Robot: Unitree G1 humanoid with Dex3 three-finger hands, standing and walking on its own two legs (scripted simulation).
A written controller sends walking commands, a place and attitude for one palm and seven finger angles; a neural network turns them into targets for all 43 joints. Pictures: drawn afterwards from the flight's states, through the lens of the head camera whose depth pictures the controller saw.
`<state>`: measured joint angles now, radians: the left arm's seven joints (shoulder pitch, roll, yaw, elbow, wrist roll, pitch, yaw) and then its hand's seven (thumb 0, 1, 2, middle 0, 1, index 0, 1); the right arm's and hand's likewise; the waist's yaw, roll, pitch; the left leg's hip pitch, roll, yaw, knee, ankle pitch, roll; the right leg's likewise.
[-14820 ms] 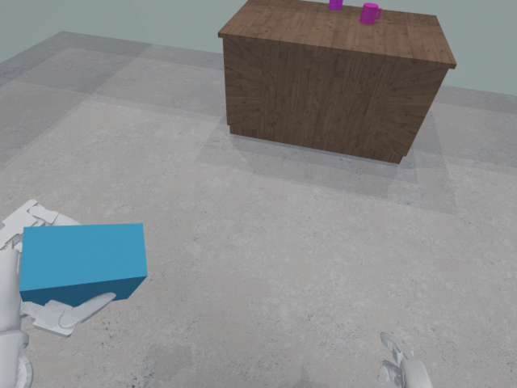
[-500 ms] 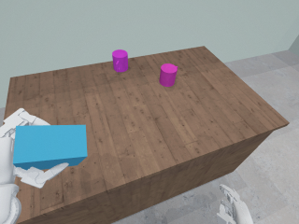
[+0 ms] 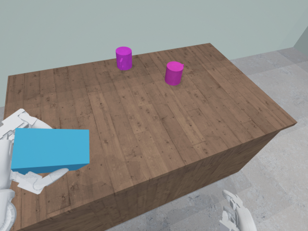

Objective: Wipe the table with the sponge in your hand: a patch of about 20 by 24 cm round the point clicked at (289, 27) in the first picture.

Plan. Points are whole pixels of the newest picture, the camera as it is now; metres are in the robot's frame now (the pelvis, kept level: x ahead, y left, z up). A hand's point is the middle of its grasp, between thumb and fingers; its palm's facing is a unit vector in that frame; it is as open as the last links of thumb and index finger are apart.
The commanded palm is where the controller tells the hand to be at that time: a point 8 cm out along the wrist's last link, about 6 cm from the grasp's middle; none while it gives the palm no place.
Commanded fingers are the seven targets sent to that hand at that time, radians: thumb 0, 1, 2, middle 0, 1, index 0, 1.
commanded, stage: look again from close up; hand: left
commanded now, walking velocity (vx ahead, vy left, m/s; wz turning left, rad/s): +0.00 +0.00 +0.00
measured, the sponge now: (61, 152) +0.23 +0.21 +0.13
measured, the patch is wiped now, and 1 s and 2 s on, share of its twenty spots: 0.00 0.00 0.00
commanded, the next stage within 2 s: shuffle to correct the standing spot in 0.18 s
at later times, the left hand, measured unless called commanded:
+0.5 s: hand (44, 148) +0.22 +0.23 +0.16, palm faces +0.35 -0.86 -0.38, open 10.3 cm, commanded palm +0.17 +0.27 +0.17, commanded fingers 0.00 0.10 1.30 -1.20 -1.60 -1.20 -1.60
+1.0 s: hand (89, 142) +0.25 +0.16 +0.16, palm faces +0.30 -0.87 -0.40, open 10.3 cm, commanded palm +0.19 +0.20 +0.17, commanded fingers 0.00 0.10 1.30 -1.20 -1.60 -1.20 -1.60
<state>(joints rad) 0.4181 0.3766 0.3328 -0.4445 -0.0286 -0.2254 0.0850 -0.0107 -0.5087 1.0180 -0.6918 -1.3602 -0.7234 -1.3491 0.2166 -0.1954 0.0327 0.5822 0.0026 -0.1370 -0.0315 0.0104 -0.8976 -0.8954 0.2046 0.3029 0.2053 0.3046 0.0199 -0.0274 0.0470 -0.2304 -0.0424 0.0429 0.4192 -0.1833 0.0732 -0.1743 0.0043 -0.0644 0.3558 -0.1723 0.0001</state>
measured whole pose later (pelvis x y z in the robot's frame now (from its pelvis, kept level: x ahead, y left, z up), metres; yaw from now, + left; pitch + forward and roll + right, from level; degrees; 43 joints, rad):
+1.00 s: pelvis +0.02 -0.07 -0.01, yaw -1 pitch +1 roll -1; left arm 0.47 0.38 0.36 -0.49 -0.08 -0.16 0.07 -0.01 -0.51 1.02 -0.69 -1.36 -0.72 -1.35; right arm 0.21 -0.23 -0.01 0.58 0.02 -0.09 -0.04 0.01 -0.90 -0.90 0.20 0.30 0.20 0.30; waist -0.02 0.00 0.01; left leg -0.27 0.06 0.01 0.55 -0.28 -0.02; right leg -0.20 0.11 -0.09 0.44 -0.26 -0.10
